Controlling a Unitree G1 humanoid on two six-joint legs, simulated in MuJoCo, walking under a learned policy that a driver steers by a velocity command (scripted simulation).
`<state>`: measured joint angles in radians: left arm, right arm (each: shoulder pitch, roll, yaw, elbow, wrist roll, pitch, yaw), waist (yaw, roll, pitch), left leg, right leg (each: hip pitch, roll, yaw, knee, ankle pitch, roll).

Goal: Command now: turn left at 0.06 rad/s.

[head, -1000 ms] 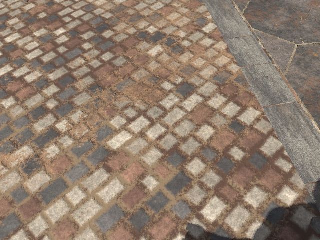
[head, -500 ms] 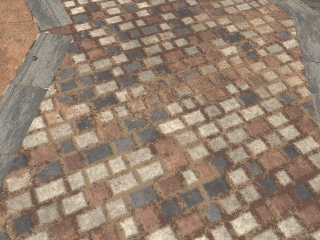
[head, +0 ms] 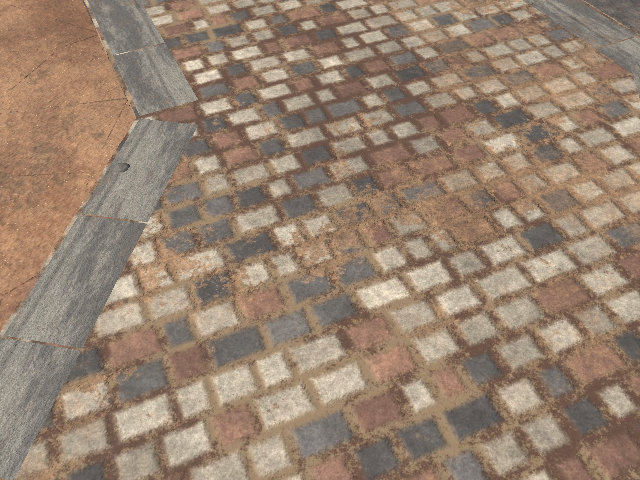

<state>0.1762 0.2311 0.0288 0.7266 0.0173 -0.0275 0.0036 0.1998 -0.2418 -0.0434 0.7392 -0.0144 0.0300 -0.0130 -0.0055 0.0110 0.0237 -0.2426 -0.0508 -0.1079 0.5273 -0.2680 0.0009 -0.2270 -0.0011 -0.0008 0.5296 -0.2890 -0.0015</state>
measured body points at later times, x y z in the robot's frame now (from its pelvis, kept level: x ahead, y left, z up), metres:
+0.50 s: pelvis +0.01 -0.02 +0.00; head +0.01 -0.02 +0.45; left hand +0.12 +0.23 -0.12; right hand +0.09 -0.28 -0.13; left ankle +0.01 +0.12 -0.73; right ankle +0.00 -0.12 -0.73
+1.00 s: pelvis +0.03 -0.01 +0.01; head +0.03 +0.00 +0.46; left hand +0.05 +0.26 -0.13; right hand +0.10 -0.28 -0.12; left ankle +0.02 +0.12 -0.70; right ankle +0.00 -0.12 -0.73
